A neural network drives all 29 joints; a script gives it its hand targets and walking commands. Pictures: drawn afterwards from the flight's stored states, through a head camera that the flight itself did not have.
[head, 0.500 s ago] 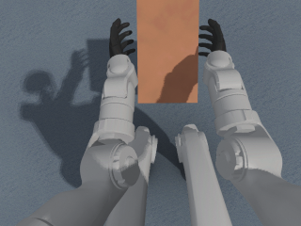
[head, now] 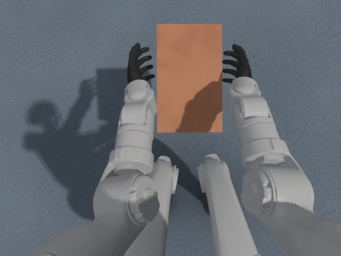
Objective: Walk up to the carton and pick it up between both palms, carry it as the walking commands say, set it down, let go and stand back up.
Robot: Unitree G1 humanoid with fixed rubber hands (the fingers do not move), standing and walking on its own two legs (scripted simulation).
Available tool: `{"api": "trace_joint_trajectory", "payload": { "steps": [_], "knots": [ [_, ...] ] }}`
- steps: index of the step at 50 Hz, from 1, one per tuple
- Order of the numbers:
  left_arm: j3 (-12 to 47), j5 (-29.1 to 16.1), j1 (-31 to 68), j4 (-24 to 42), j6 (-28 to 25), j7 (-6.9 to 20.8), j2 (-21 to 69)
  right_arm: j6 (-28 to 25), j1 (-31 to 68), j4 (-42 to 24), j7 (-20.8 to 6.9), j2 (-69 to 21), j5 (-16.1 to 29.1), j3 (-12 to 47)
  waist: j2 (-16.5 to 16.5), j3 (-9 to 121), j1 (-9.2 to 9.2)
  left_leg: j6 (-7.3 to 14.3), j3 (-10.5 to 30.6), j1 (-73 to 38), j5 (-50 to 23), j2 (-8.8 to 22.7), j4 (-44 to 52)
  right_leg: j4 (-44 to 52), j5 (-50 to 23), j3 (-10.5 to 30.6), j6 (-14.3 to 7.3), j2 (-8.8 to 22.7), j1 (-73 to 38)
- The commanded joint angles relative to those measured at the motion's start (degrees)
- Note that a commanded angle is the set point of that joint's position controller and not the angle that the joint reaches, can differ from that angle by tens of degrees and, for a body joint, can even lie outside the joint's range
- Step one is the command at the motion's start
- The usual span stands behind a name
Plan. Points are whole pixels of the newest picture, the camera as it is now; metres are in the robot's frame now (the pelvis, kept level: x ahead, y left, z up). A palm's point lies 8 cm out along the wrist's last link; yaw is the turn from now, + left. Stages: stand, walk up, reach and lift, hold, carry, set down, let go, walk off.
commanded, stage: reach and lift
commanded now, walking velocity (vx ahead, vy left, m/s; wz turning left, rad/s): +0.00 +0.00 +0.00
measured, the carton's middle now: (186, 85) +0.49 +0.00 -0.16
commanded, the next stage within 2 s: none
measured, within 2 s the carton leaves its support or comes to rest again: neither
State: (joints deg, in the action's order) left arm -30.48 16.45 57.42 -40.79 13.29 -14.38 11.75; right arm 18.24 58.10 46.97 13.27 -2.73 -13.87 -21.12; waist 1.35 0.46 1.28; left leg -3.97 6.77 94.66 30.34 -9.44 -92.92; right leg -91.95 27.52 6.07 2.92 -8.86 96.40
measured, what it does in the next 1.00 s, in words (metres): rises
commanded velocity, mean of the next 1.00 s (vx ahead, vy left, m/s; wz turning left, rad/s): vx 0.00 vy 0.00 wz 0.00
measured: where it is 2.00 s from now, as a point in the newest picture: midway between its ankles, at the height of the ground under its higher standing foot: (186, 204)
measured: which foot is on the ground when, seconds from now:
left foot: down 0.00-1.00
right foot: down 0.00-1.00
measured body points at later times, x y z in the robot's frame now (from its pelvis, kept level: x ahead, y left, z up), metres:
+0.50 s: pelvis +0.02 +0.00 +0.06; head +0.22 -0.01 +0.47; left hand +0.46 +0.11 +0.01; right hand +0.46 -0.12 -0.01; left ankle +0.10 +0.13 -0.52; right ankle +0.11 -0.12 -0.52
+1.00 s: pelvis +0.04 +0.00 +0.13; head +0.20 -0.01 +0.55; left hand +0.44 +0.12 +0.09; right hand +0.44 -0.12 +0.07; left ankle +0.10 +0.13 -0.52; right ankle +0.11 -0.12 -0.52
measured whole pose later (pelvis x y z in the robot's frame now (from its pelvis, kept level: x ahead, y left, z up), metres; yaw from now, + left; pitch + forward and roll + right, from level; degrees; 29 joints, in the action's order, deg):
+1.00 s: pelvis +0.04 +0.00 +0.13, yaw +0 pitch +21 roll +0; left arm -27.4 17.8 39.3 -37.7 9.0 -13.6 16.6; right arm 14.3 39.9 41.9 12.7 -9.1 -15.9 -21.4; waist 1.5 1.2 1.2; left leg -2.2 9.9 60.8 23.4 -7.6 -63.3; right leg -61.9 21.2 7.6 1.5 -7.3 61.8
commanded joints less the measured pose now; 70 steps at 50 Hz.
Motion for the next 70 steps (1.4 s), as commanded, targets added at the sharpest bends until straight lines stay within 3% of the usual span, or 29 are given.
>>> {"api": "trace_joint_trajectory", "payload": {
  "steps": [1, 35, 70],
  "knots": [
    [29.79, -6.43, 32.3, -11.06, 1.54, 16.9, 60.37, -5.61, 42.51, -4.89, -16.84, -60.1, 8.16, 26.5, -3.07, 57.67, -0.55, 1.75, -5.35, -27.44, -13.27, -1.66, 11.09, 11.24, -10.82, -5.68, -0.32, -1.64, -34.72],
    [32.65, -4.12, 16.85, -10.34, -1.43, 16.71, 62.49, -8.11, 27.94, -6.08, -16.99, -63.28, 5.69, 28.55, -2.27, 48.34, -0.84, 2.33, -2.06, -45.07, -17.91, -0.11, 29.09, 29.17, -14.51, -3.18, -1.64, -0.4, -51.85],
    [35.46, -2.67, -0.6, -9.03, -2.0, 17.85, 66.04, -8.97, 12.54, -10.91, -18.1, -65.34, 2.91, 31.95, -1.38, 37.77, -0.82, 2.93, 0.42, -67.6, -28.12, 2.66, 51.58, 50.7, -23.88, -0.7, -3.19, 2.34, -72.23]
  ]
}}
